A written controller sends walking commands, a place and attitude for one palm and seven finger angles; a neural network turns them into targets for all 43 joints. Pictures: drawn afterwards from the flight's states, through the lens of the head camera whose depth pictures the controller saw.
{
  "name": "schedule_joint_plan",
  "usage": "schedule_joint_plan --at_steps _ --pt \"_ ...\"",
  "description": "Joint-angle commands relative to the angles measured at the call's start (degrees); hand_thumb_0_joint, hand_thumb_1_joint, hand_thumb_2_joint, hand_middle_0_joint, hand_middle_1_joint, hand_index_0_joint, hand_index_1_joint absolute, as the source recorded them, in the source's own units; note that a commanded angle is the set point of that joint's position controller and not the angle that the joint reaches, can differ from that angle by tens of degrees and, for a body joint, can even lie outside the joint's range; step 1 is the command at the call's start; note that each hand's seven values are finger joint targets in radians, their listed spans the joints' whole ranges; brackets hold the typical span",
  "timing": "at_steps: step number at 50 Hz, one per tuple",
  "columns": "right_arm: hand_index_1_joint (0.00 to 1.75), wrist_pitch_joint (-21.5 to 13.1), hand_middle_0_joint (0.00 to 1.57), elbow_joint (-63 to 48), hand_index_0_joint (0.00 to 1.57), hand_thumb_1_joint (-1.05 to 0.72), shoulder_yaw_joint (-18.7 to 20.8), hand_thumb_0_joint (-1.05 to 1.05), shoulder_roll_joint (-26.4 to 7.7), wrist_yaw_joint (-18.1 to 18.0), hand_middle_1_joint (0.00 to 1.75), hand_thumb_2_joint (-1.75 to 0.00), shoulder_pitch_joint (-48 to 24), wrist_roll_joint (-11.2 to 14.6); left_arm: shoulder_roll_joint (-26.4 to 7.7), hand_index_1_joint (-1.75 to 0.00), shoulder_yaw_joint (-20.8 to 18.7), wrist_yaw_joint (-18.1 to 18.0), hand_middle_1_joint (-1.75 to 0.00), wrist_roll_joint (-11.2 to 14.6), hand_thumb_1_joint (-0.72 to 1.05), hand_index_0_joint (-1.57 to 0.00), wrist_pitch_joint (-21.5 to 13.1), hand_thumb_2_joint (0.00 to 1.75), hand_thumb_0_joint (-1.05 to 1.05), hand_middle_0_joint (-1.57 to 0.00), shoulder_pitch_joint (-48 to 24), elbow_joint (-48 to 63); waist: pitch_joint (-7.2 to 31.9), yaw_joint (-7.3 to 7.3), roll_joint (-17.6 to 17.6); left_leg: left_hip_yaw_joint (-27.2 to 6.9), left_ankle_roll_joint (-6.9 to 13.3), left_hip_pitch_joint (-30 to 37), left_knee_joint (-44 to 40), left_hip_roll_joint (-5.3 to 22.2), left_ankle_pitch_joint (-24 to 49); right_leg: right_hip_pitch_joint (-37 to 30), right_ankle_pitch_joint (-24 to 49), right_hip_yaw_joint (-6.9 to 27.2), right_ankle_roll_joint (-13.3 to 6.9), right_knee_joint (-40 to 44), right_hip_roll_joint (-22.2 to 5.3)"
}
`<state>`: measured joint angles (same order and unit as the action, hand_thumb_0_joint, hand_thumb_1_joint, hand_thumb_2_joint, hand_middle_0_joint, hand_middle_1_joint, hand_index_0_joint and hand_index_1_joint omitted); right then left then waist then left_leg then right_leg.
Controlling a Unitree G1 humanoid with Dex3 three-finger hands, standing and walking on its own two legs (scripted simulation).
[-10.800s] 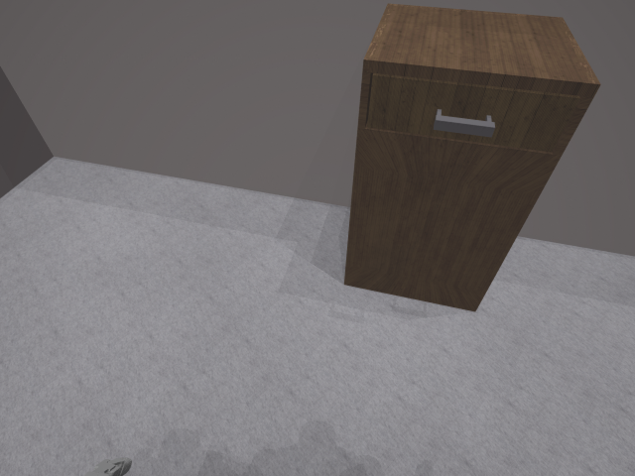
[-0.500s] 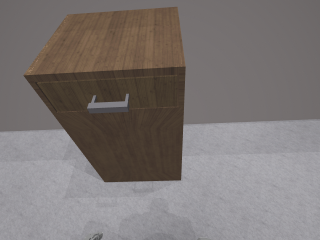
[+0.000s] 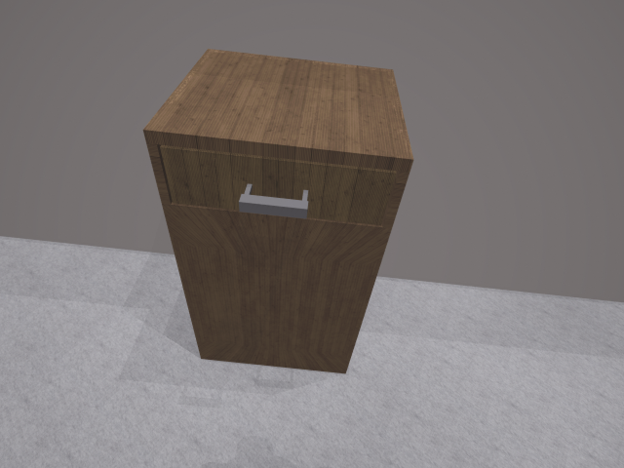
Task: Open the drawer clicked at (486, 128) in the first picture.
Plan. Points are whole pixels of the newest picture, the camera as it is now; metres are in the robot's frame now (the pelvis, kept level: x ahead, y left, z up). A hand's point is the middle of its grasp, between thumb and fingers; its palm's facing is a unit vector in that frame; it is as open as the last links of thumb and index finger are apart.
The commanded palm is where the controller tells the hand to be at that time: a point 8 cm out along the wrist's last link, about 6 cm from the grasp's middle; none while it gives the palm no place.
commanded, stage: come to a stop and stand still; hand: left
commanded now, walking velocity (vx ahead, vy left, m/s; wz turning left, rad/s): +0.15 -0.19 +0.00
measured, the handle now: (275, 199) +0.61 +0.11 +0.00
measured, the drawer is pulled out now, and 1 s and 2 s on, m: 0.00 0.00 0.00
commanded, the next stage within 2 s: look again from close up in 0.92 s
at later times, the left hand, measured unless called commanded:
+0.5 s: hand out of the picture +0.06 +0.11 -0.17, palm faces +0.02 -0.97 -0.24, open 7.2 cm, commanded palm none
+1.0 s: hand out of the picture +0.01 +0.06 -0.18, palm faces +0.06 -0.99 -0.16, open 7.3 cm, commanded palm none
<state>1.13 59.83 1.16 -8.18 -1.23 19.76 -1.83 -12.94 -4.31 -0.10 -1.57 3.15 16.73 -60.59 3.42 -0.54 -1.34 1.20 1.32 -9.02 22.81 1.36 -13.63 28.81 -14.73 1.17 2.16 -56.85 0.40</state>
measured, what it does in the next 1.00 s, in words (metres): steps on the spot: right foot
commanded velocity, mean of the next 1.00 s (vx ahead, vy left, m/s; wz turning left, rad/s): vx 0.01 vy -0.01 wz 0.00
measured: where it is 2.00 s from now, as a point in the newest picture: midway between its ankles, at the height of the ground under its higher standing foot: outside the picture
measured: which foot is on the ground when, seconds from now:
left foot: down 0.00-1.00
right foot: up 0.00-0.34, down 0.36-1.00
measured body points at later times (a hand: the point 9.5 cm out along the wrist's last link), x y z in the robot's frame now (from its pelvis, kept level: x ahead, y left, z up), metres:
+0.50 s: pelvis +0.02 -0.07 -0.01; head +0.02 -0.09 +0.44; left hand +0.06 +0.16 -0.15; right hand -0.06 -0.27 -0.18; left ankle +0.00 +0.08 -0.75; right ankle -0.01 -0.15 -0.75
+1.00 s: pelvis +0.04 -0.09 -0.01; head +0.05 -0.09 +0.44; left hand +0.00 +0.12 -0.17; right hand +0.06 -0.31 -0.17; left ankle +0.00 +0.08 -0.75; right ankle -0.01 -0.15 -0.75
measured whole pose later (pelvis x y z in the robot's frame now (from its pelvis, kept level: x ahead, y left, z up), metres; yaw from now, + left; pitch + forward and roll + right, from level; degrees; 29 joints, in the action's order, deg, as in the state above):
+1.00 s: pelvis +0.04 -0.09 -0.01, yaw +0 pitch -1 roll +0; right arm 0.4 65.2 0.8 -9.2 -3.4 13.0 -0.9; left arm -5.4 0.1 -2.2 -0.1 -0.5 18.2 -67.2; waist -2.0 -0.9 1.1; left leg 2.1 -4.2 -6.0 23.0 5.3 -15.5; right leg 4.7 -16.5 -5.5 -3.7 -22.2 2.6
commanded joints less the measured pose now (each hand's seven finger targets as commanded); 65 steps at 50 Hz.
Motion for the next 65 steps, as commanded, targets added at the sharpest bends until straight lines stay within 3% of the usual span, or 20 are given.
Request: schedule_joint_plan --at_steps 1,6,10,15,17,18,19,21,26,28,34,50,51,52,53,55,57,60,62,65 --pt "0.3 -2.7 0.2 -2.1 0.2 -0.9 2.0 0.0 -8.8 -1.5 0.3 -0.9 2.5 0.6 -2.4 -0.3 -0.2 0.3 -0.3 -0.1 0.9 -0.2 -1.9 0.9 0.0 -0.2 0.8 1.6 -8.7 1.36 7.3 -11.5 1.6 2.3 -15.0 11.7 -11.6 8.9 1.3 0.8 0.5 -4.6 -0.4" --pt "0.3 -2.9 0.2 0.5 0.2 -0.9 2.4 0.0 -8.2 -2.2 0.3 -0.9 8.1 0.2 -1.7 -0.3 0.5 0.6 -0.3 0.0 0.9 -0.2 -1.7 0.9 0.0 -0.2 -2.1 2.6 -7.5 3.91 9.1 -15.6 7.2 9.0 -13.8 16.6 -4.6 8.4 -4.4 0.3 0.3 3.8 -3.4" --pt "0.3 -2.6 0.2 2.1 0.2 -0.9 2.3 0.0 -8.2 -2.0 0.3 -0.9 8.3 0.0 1.0 -0.3 1.6 0.7 -0.3 0.3 0.9 -0.2 -1.9 0.9 0.0 -0.2 -4.0 2.5 -7.0 4.64 9.8 -14.3 9.1 6.5 -11.9 15.9 0.3 1.1 -10.0 -2.2 -0.5 13.2 -3.5" --pt "0.3 -2.2 0.2 3.5 0.2 -0.9 1.9 0.0 -7.1 -1.6 0.3 -0.9 5.1 0.6 3.0 -0.3 2.3 -0.2 -0.3 0.9 0.9 -0.2 -3.0 0.9 0.0 -0.2 2.1 -1.3 -4.6 0.8 8.5 -9.0 5.2 -3.2 -5.4 11.1 4.7 -17.5 1.3 -5.6 -1.0 31.7 -1.3" --pt "0.3 -2.4 0.2 3.7 0.2 -0.9 1.0 0.0 -3.1 -1.2 0.3 -0.9 5.5 1.3 0.1 -0.3 2.0 -1.1 -0.3 0.8 0.9 -0.2 -4.0 0.9 0.0 -0.2 5.0 -2.9 -3.1 -0.21 0.2 -2.7 0.3 -11.0 1.6 5.6 -0.3 -28.3 5.6 2.6 -2.3 38.4 -8.4" --pt "0.3 -2.3 0.2 3.4 0.2 -0.9 0.2 0.0 -0.7 -1.0 0.3 -0.9 4.9 1.4 -2.4 -0.3 1.9 -1.4 -0.3 1.0 0.9 -0.2 -4.4 0.9 0.0 -0.2 5.3 -3.5 -5.5 -0.29 -7.5 1.1 -1.6 -13.5 4.4 1.8 -7.1 -26.3 5.5 8.1 -5.0 41.1 -14.1" --pt "0.3 -2.0 0.2 3.3 0.2 -0.9 0.2 0.0 -0.5 -0.8 0.3 -0.9 5.0 1.0 -3.5 -0.3 1.8 -1.5 -0.3 1.1 0.9 -0.2 -4.3 0.9 0.0 -0.2 4.4 -3.4 -6.3 0.27 -7.5 2.0 -1.8 -11.4 6.0 1.6 -9.4 -21.9 3.2 9.7 -7.2 43.0 -17.0" --pt "0.3 -0.9 0.2 4.1 0.2 -0.9 0.3 0.0 -0.5 -0.9 0.3 -0.9 4.7 0.4 -2.2 -0.3 1.7 -1.8 -0.3 1.1 0.9 -0.2 -4.2 0.9 0.0 -0.2 1.4 -2.8 -10.6 0.62 -10.9 1.0 -1.7 -9.3 9.2 2.9 -7.3 -15.6 1.5 9.2 -8.6 44.8 -14.3" --pt "0.3 -1.6 0.2 6.7 0.2 -0.9 -0.3 0.0 -0.8 -1.2 0.3 -0.9 7.0 0.9 1.4 -0.3 3.0 -2.1 -0.3 1.8 0.9 -0.2 -4.4 0.9 0.0 -0.2 0.3 -3.0 -8.0 1.67 -1.4 -0.7 -1.7 -1.7 0.2 4.7 10.9 -17.9 18.2 0.6 -5.9 36.9 -8.5" --pt "0.3 -1.5 0.2 6.4 0.2 -0.9 -0.2 0.0 -1.6 -1.4 0.3 -0.9 5.3 0.9 1.1 -0.3 3.1 -2.2 -0.3 1.7 0.9 -0.2 -4.2 0.9 0.0 -0.2 0.7 -3.1 -8.6 1.16 -1.2 -0.3 -1.9 -1.0 0.0 5.1 10.6 -17.7 16.2 0.7 -4.8 38.4 -7.8" --pt "0.3 -1.0 0.2 5.5 0.2 -0.9 -0.1 0.0 -2.4 -1.9 0.3 -0.9 2.1 1.2 -0.7 -0.3 2.7 -2.7 -0.3 1.5 0.9 -0.2 -4.4 0.9 0.0 -0.2 3.2 -4.0 -5.0 0.79 -0.6 1.6 -2.5 0.0 1.7 4.6 10.5 -24.2 34.9 0.8 -2.9 36.7 -8.7" --pt "0.3 -1.0 0.2 4.9 0.2 -0.9 -0.2 0.0 -3.8 -2.1 0.3 -0.9 -1.5 1.3 0.4 -0.3 3.1 -2.7 -0.3 1.2 0.9 -0.2 -4.2 0.9 0.0 -0.2 4.7 -4.8 -6.3 0.87 0.4 0.8 -2.0 4.8 -0.4 5.6 12.5 -21.4 25.9 0.3 -3.6 38.4 -7.3" --pt "0.3 -2.2 0.2 0.3 0.2 -0.9 0.4 0.0 -5.7 -1.0 0.3 -0.9 -9.2 1.7 -2.2 -0.3 2.3 -5.0 -0.3 0.2 0.9 -0.2 -6.5 0.9 0.0 -0.2 12.0 -6.3 -10.3 -3.09 -6.9 5.1 -3.3 -8.6 17.0 3.4 -1.6 -21.5 60.3 8.6 4.0 37.9 -12.5" --pt "0.3 -1.5 0.2 -2.0 0.2 -0.9 0.4 0.0 -3.0 -0.9 0.3 -0.9 -4.8 1.6 -3.4 -0.3 2.2 -4.8 -0.3 -0.2 0.9 -0.2 -7.1 0.9 0.0 -0.2 11.4 -3.7 -6.2 0.74 -3.6 -0.7 -1.1 -11.0 20.8 1.6 -8.5 -25.7 67.7 7.9 2.2 34.3 -15.0" --pt "0.3 -1.5 0.2 -1.9 0.2 -0.9 0.5 0.0 -3.0 -0.9 0.3 -0.9 -4.5 1.4 -2.6 -0.3 2.5 -4.5 -0.3 -0.1 0.9 -0.2 -7.1 0.9 0.0 -0.2 9.2 -2.4 -5.1 1.15 1.7 -0.2 -0.5 -12.1 21.5 1.6 -8.4 -26.9 65.2 5.7 -1.8 33.4 -14.3" --pt "0.3 -1.8 0.2 -2.3 0.2 -0.9 -0.1 0.0 -1.4 -0.3 0.3 -0.9 -2.4 1.9 -2.3 -0.3 2.6 -3.9 -0.3 0.0 0.9 -0.2 -6.8 0.9 0.0 -0.2 6.7 -1.0 -0.5 1.7 -0.2 1.3 -0.8 -7.2 14.6 2.2 -7.5 -26.0 47.4 1.4 -8.1 32.8 -11.5" --pt "0.3 -2.2 0.2 -1.5 0.2 -0.9 -0.2 0.0 -2.3 -0.2 0.3 -0.9 0.8 1.6 -1.0 -0.3 3.0 -3.7 -0.3 0.3 0.9 -0.2 -6.0 0.9 0.0 -0.2 4.6 0.3 0.0 2.69 -3.7 1.1 -0.8 -1.8 5.1 1.7 -0.2 -21.8 27.8 0.5 -7.5 30.8 -9.1" --pt "0.3 -3.0 0.2 -1.8 0.2 -0.9 -0.1 0.0 -6.0 -0.6 0.3 -0.9 1.5 0.7 1.8 -0.3 3.5 -3.2 -0.3 0.6 0.9 -0.2 -4.4 0.9 0.0 -0.2 5.1 0.8 -5.3 0.83 5.2 -5.3 2.5 -4.6 0.8 8.4 7.3 -15.9 -0.1 -1.2 -4.7 30.5 -3.8" --pt "0.3 -2.7 0.2 -1.6 0.2 -0.9 -0.5 0.0 -6.2 -0.8 0.3 -0.9 0.4 0.6 1.4 -0.3 3.7 -2.6 -0.3 0.6 0.9 -0.2 -3.8 0.9 0.0 -0.2 4.3 0.6 -10.1 0.35 9.9 -6.9 3.3 -7.9 -2.8 8.1 5.1 -15.4 -3.1 -2.3 -4.4 29.0 -2.7" --pt "0.3 -2.6 0.2 -2.6 0.2 -0.9 -0.7 0.0 -6.8 -0.7 0.3 -0.9 -0.4 0.8 0.8 -0.3 3.9 -1.9 -0.3 0.2 0.9 -0.2 -3.3 0.9 0.0 -0.2 4.3 0.6 -14.2 -0.42 6.8 -8.6 3.8 -12.8 -7.4 7.5 -8.4 -14.9 -4.5 -2.2 -4.4 29.0 -2.6"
